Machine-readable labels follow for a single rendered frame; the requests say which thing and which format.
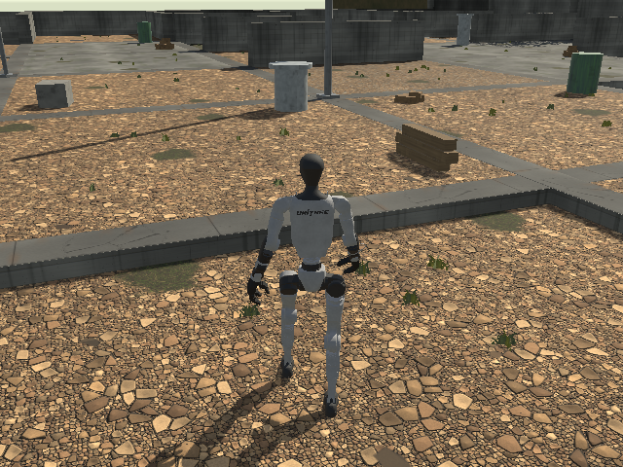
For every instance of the robot right forearm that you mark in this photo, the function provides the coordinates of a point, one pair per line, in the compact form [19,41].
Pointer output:
[353,251]

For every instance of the left robot foot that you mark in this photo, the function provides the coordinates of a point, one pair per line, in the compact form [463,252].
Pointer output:
[287,370]

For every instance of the left robot hand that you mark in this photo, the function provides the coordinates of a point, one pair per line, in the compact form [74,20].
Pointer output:
[252,291]

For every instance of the left robot shin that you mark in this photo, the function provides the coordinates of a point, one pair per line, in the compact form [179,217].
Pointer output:
[287,338]

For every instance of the robot left upper arm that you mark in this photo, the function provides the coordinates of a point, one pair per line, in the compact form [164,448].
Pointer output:
[280,206]

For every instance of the robot left forearm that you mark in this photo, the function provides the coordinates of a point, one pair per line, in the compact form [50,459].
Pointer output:
[261,263]

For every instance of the right robot hand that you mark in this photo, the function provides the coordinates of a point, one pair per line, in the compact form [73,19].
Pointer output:
[354,267]

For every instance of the robot right upper arm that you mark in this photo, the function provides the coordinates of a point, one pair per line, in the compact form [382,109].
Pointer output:
[343,207]

